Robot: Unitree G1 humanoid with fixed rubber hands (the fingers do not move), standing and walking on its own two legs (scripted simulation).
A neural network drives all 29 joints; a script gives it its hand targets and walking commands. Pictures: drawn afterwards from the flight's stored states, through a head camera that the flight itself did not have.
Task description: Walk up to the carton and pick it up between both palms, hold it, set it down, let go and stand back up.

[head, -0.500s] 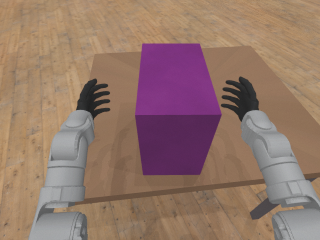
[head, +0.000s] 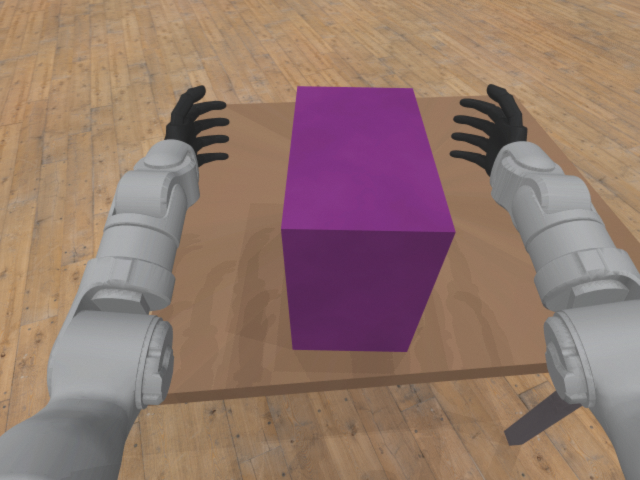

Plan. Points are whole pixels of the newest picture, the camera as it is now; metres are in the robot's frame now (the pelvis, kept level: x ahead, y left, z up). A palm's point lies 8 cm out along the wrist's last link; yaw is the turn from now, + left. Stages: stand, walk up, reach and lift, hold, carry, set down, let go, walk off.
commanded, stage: reach and lift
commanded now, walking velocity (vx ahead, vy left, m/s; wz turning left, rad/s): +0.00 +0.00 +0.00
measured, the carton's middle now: (352, 219) +0.48 -0.02 +0.05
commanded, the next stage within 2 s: none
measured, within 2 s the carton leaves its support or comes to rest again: neither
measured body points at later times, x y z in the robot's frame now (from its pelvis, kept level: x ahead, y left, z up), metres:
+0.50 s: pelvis +0.00 +0.00 +0.00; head +0.05 +0.01 +0.45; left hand +0.47 +0.19 +0.14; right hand +0.48 -0.17 +0.15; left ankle +0.00 +0.13 -0.75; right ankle +0.01 -0.11 -0.75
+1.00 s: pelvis -0.01 +0.00 -0.01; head +0.06 +0.02 +0.43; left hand +0.47 +0.18 +0.08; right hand +0.47 -0.16 +0.10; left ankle +0.00 +0.13 -0.75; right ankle +0.01 -0.11 -0.75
